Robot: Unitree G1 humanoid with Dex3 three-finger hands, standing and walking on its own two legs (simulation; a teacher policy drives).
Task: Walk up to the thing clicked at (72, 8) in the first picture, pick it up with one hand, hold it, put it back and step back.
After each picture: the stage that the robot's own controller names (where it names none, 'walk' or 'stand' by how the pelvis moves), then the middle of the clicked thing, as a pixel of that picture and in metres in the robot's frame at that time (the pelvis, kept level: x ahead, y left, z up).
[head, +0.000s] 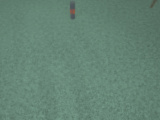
stand; (72, 10) +2.00 +0.13 -0.65
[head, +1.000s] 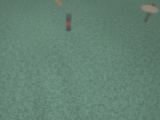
walk; (68, 22) +1.87 +0.14 -0.64
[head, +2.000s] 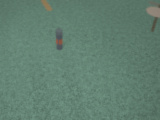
walk; (59, 39) +1.30 +0.19 -0.64
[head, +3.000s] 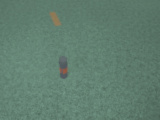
walk; (63, 68) +0.89 +0.16 -0.64
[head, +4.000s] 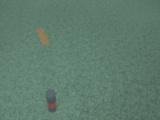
walk; (51, 101) +0.60 +0.19 -0.64
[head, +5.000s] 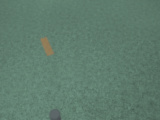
stand; out of the picture +0.45 +0.20 -0.63
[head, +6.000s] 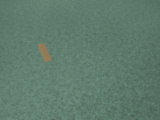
stand; out of the picture +0.41 +0.20 -0.66
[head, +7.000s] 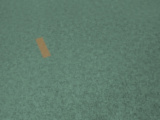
stand; out of the picture +0.32 +0.24 -0.65
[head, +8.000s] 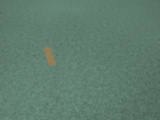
stand; out of the picture +0.41 +0.17 -0.64
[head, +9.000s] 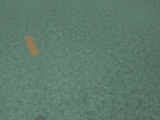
stand; out of the picture +0.39 +0.23 -0.63
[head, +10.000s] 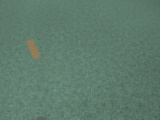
stand; out of the picture +0.40 +0.24 -0.63
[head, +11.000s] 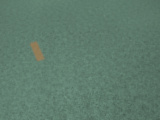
stand; out of the picture +0.38 +0.27 -0.66
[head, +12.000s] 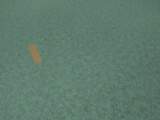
stand; out of the picture +0.37 +0.29 -0.66
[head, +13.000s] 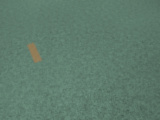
stand; out of the picture +0.37 +0.29 -0.66
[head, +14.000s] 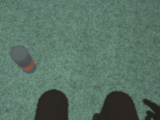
go down; (25, 61) +0.44 +0.28 -0.34
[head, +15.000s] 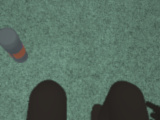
go down; (15, 48) +0.46 +0.29 -0.26
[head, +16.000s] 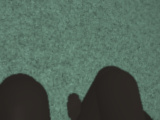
close in; out of the picture +0.45 +0.33 -0.18
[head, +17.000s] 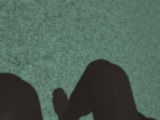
close; out of the picture +0.44 +0.34 -0.16
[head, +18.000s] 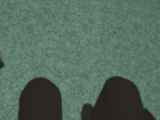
lift; out of the picture +0.37 +0.30 -0.05
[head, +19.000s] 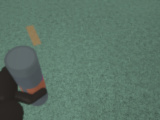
lift; (31, 81) +0.32 +0.17 +0.07
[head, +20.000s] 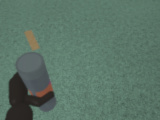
hold; (40, 86) +0.32 +0.15 +0.03
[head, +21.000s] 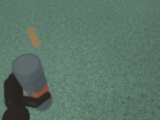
hold; (36, 87) +0.32 +0.16 +0.03
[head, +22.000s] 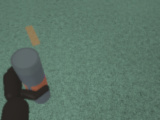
crouch; (34, 80) +0.34 +0.17 +0.03
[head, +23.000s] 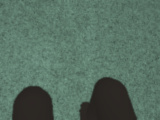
crouch; out of the picture +0.47 +0.28 -0.06
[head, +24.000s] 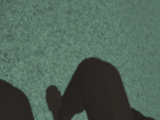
lower; out of the picture +0.45 +0.33 -0.17
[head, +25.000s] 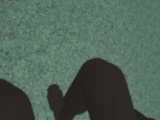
lower; out of the picture +0.44 +0.34 -0.17
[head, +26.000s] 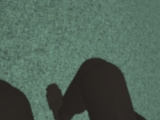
lower; out of the picture +0.45 +0.34 -0.17
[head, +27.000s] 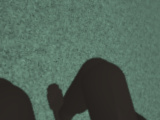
lower; out of the picture +0.45 +0.34 -0.17
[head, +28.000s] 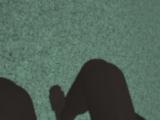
loosen; out of the picture +0.45 +0.33 -0.17
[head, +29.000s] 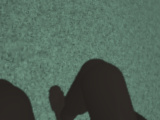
withdraw; out of the picture +0.44 +0.33 -0.17
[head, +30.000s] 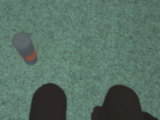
walk; (27, 51) +0.47 +0.26 -0.30
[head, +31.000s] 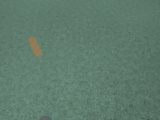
stand; out of the picture +0.40 +0.23 -0.59
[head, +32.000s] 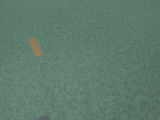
stand; out of the picture +0.41 +0.24 -0.60
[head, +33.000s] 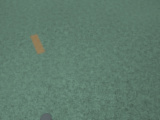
stand; out of the picture +0.40 +0.23 -0.60
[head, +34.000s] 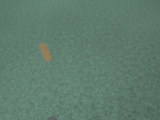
stand; out of the picture +0.43 +0.23 -0.66
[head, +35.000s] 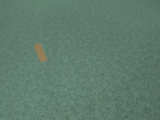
stand; out of the picture +0.39 +0.25 -0.66
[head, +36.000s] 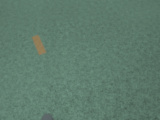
walk; out of the picture +0.40 +0.25 -0.66
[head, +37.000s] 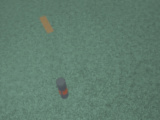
walk; (62, 88) +0.61 +0.20 -0.64
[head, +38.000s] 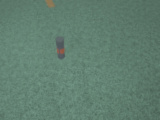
walk; (60, 48) +0.99 +0.17 -0.63
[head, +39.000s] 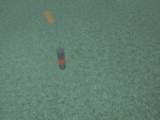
stand; (61, 59) +1.03 +0.23 -0.63
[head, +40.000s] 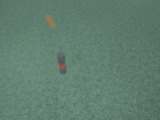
stand; (62, 64) +1.01 +0.22 -0.66
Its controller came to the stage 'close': yes
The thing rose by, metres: 0.69
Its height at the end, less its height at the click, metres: +0.00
